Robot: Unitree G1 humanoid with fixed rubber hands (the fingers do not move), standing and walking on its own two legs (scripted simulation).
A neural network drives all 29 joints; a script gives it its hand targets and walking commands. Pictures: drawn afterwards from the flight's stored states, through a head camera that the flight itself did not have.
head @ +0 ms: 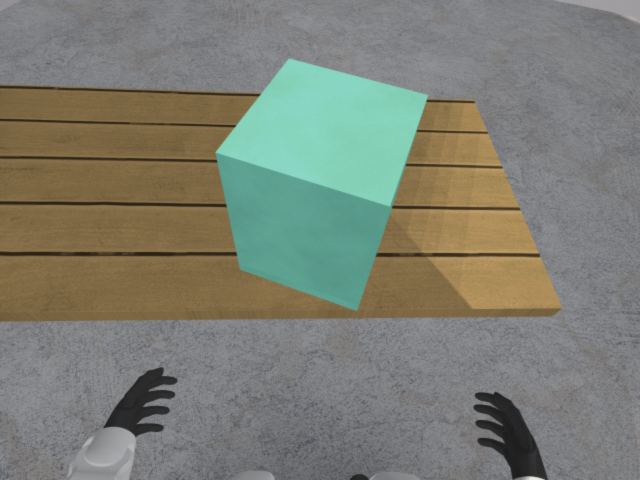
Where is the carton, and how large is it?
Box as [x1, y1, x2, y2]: [215, 59, 427, 310]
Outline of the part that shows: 288,59 215,152 240,269 356,310 399,184 427,95 300,61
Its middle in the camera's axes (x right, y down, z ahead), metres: +0.00 -0.08 +0.58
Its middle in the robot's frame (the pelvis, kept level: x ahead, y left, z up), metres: +0.49 +0.02 +0.04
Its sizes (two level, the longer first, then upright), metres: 0.210 0.200 0.250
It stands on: a table, 0.68 m high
